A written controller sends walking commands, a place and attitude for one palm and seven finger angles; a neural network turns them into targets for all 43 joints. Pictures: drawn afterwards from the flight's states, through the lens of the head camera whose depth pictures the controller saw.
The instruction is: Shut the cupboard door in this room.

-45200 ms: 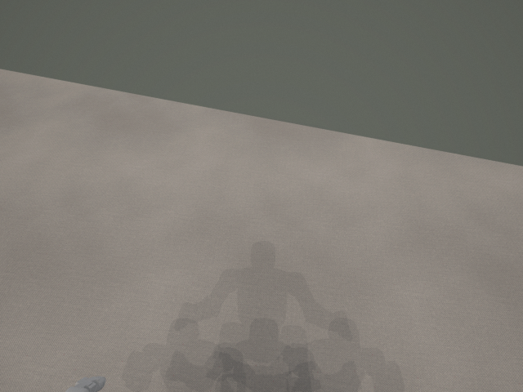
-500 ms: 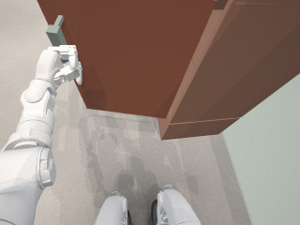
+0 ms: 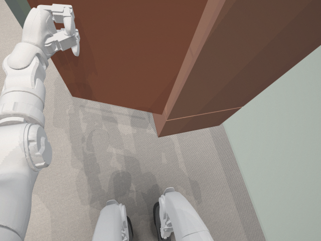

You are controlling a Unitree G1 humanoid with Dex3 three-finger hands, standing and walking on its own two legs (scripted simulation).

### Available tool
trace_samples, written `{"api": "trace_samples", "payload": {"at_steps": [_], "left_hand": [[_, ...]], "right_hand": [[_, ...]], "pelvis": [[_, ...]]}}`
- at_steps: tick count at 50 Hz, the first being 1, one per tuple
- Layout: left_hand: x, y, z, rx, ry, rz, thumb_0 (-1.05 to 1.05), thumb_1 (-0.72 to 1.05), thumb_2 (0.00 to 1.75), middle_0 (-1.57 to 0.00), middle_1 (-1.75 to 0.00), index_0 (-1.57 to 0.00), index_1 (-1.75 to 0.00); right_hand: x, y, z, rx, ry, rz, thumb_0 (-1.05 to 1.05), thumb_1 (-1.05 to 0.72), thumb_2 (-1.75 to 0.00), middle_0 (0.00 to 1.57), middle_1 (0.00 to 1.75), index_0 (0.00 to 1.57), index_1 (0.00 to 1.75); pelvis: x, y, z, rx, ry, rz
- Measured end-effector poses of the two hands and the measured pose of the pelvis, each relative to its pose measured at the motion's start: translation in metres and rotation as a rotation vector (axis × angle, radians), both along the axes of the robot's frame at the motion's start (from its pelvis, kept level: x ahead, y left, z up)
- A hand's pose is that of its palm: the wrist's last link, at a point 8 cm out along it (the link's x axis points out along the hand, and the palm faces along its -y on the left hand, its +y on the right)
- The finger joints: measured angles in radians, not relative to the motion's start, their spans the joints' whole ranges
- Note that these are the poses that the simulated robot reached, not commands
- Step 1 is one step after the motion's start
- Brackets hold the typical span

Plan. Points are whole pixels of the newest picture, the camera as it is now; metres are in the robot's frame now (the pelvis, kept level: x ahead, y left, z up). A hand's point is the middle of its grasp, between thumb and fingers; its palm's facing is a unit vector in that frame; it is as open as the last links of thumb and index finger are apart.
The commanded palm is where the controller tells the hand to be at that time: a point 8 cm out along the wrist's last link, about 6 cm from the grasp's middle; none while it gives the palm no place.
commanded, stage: push the door shut along its arc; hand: left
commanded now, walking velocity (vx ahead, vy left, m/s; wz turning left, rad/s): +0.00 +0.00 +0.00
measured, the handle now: (34, 18) +0.62 +0.20 +0.07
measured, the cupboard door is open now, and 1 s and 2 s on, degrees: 67 56 56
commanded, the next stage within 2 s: pull the fist back off the door in 0.52 s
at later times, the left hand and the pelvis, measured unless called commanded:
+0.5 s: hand (83, 26) +0.59 +0.10 +0.08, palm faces -0.37 -0.93 -0.01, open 3.2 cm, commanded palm +0.62 +0.10 +0.08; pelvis +0.01 -0.02 -0.01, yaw +0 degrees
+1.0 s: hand (101, 24) +0.61 +0.06 +0.07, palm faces +0.04 -1.00 -0.02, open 3.1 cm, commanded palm +0.58 +0.10 +0.08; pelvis +0.00 -0.02 +0.00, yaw +0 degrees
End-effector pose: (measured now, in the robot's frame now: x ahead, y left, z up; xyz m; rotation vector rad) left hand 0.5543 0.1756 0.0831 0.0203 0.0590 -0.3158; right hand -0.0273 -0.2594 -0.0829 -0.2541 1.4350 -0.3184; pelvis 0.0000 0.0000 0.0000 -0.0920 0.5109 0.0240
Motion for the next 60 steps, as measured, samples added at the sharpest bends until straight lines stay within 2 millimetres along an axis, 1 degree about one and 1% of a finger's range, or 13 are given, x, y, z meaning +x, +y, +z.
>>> {"api": "trace_samples", "payload": {"at_steps": [6, 11, 22, 27, 32, 34, 37, 39, 41, 45, 49, 55, 60], "left_hand": [[0.015, -0.010, 0.000, 0.003, 0.015, -0.016, 0.01, 0.90, 0.90, -1.29, -1.50, -1.29, -1.50], [0.021, -0.013, 0.000, 0.012, 0.021, -0.029, 0.01, 0.89, 0.91, -1.29, -1.50, -1.29, -1.50], [0.032, -0.017, 0.002, 0.017, 0.043, -0.056, 0.02, 0.90, 0.94, -1.29, -1.50, -1.30, -1.50], [0.038, -0.023, 0.003, 0.021, 0.035, -0.067, 0.03, 0.94, 0.96, -1.29, -1.50, -1.30, -1.50], [0.044, -0.031, 0.004, 0.020, 0.037, -0.078, 0.04, 0.98, 0.99, -1.29, -1.50, -1.30, -1.50], [0.047, -0.032, 0.002, -0.054, 0.045, 0.012, 0.05, 0.95, 0.98, -1.30, -1.50, -1.30, -1.50], [0.050, -0.035, -0.005, -0.127, 0.050, 0.232, 0.04, 0.89, 0.95, -1.30, -1.50, -1.30, -1.50], [0.049, -0.040, -0.008, -0.086, 0.019, 0.343, 0.03, 0.87, 0.93, -1.29, -1.50, -1.29, -1.50], [0.048, -0.047, -0.009, -0.018, -0.026, 0.390, 0.02, 0.87, 0.92, -1.29, -1.50, -1.29, -1.50], [0.044, -0.057, -0.014, 0.037, -0.030, 0.373, 0.00, 0.91, 0.93, -1.29, -1.50, -1.29, -1.50], [0.038, -0.061, -0.016, 0.019, 0.021, 0.351, 0.00, 0.91, 0.92, -1.29, -1.50, -1.29, -1.50], [0.025, -0.058, -0.006, 0.011, -0.001, 0.365, 0.01, 0.90, 0.91, -1.29, -1.50, -1.29, -1.50], [0.009, -0.055, -0.008, 0.016, 0.000, 0.356, 0.01, 0.90, 0.90, -1.29, -1.50, -1.29, -1.50]], "right_hand": [[-0.010, 0.001, 0.001, 0.001, 0.018, -0.034, 0.00, -0.91, -0.89, 0.20, 0.30, 0.20, 0.30], [-0.015, 0.000, 0.000, 0.006, 0.042, -0.044, 0.00, -0.91, -0.89, 0.20, 0.30, 0.20, 0.30], [-0.008, -0.016, 0.000, -0.040, 0.036, -0.014, 0.00, -0.91, -0.89, 0.20, 0.30, 0.20, 0.30], [-0.006, -0.022, -0.002, -0.062, 0.030, -0.002, 0.00, -0.91, -0.89, 0.20, 0.30, 0.20, 0.30], [-0.008, -0.024, -0.007, -0.069, 0.037, 0.001, 0.00, -0.91, -0.89, 0.20, 0.30, 0.20, 0.30], [-0.010, -0.021, -0.008, -0.059, 0.041, 0.018, 0.00, -0.91, -0.89, 0.20, 0.30, 0.20, 0.30], [-0.014, -0.012, -0.009, -0.007, 0.051, 0.047, 0.00, -0.91, -0.89, 0.20, 0.30, 0.20, 0.30], [-0.018, -0.005, -0.010, 0.038, 0.064, 0.054, 0.00, -0.91, -0.89, 0.20, 0.30, 0.20, 0.30], [-0.025, 0.002, -0.012, 0.081, 0.081, 0.040, 0.00, -0.91, -0.89, 0.20, 0.30, 0.20, 0.30], [-0.040, 0.014, -0.010, 0.141, 0.122, -0.022, 0.00, -0.91, -0.89, 0.20, 0.30, 0.20, 0.30], [-0.050, 0.020, -0.002, 0.166, 0.143, -0.064, 0.00, -0.91, -0.89, 0.20, 0.30, 0.20, 0.30], [-0.050, 0.014, 0.010, 0.169, 0.140, -0.068, 0.00, -0.91, -0.89, 0.20, 0.30, 0.20, 0.30], [-0.035, -0.003, 0.014, 0.142, 0.119, -0.042, 0.00, -0.91, -0.89, 0.20, 0.30, 0.20, 0.30]], "pelvis": [[0.004, -0.003, -0.001, 0.003, 0.014, -0.014], [0.007, -0.007, -0.002, 0.007, 0.021, -0.017], [0.006, -0.015, -0.007, 0.000, 0.042, 0.000], [0.004, -0.017, -0.012, -0.004, 0.054, 0.004], [0.002, -0.018, -0.017, -0.007, 0.066, 0.005], [0.001, -0.017, -0.019, -0.012, 0.075, 0.005], [0.000, -0.017, -0.020, -0.009, 0.086, 0.003], [-0.001, -0.018, -0.020, -0.006, 0.093, 0.002], [-0.001, -0.018, -0.019, -0.002, 0.096, -0.001], [0.000, -0.020, -0.013, 0.007, 0.084, -0.007], [0.003, -0.022, -0.003, 0.017, 0.068, -0.015], [0.011, -0.024, 0.009, 0.031, 0.036, -0.021], [0.016, -0.026, 0.016, 0.040, 0.011, -0.017]]}}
